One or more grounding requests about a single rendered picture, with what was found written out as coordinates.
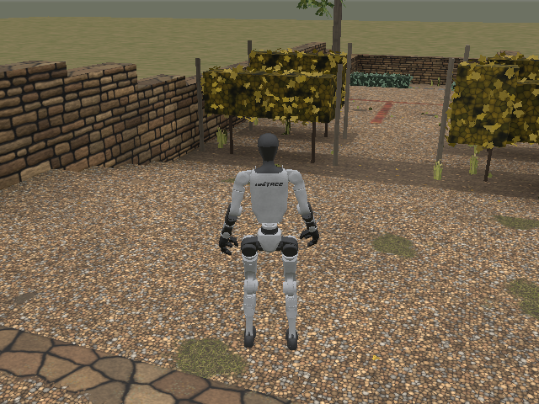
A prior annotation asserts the robot torso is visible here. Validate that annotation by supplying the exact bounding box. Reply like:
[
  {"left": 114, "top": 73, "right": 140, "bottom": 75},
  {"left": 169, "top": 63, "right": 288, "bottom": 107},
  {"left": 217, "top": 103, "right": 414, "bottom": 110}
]
[{"left": 249, "top": 165, "right": 289, "bottom": 253}]

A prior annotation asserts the robot left hand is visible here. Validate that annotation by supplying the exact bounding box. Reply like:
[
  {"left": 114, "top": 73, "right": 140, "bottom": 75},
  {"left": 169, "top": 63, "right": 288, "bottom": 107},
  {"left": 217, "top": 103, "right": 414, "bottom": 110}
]
[{"left": 219, "top": 236, "right": 238, "bottom": 255}]

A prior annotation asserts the robot left upper arm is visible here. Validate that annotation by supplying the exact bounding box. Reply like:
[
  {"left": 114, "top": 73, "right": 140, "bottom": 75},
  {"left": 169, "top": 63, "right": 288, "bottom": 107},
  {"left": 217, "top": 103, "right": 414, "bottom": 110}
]
[{"left": 229, "top": 170, "right": 251, "bottom": 217}]

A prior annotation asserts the robot right upper arm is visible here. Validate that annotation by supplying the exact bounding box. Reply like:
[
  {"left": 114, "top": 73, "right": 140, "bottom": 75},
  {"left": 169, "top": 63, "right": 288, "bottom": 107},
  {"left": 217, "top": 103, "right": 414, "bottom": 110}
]
[{"left": 286, "top": 169, "right": 311, "bottom": 215}]

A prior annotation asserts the right robot forearm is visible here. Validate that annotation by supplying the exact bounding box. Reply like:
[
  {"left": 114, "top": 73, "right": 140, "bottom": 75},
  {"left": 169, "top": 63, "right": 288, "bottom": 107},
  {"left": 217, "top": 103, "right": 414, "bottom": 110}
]
[{"left": 302, "top": 202, "right": 318, "bottom": 232}]

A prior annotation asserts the robot right hand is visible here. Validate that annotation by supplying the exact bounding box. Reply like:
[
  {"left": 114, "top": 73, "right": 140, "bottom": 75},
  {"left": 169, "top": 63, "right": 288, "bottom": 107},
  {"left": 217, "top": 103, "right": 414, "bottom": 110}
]
[{"left": 300, "top": 229, "right": 319, "bottom": 247}]

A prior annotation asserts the right robot foot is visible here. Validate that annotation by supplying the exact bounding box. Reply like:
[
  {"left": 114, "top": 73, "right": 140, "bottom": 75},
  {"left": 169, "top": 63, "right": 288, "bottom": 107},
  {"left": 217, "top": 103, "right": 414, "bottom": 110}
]
[{"left": 286, "top": 328, "right": 298, "bottom": 350}]

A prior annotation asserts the left robot forearm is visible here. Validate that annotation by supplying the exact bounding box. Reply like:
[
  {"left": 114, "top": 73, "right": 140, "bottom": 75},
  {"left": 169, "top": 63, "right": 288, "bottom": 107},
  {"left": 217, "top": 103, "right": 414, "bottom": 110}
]
[{"left": 221, "top": 204, "right": 237, "bottom": 239}]

